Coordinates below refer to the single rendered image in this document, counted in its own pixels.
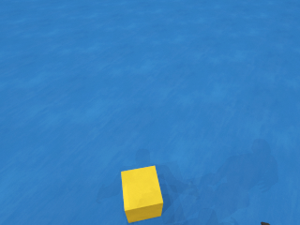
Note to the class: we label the carton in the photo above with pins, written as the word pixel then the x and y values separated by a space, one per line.
pixel 141 194

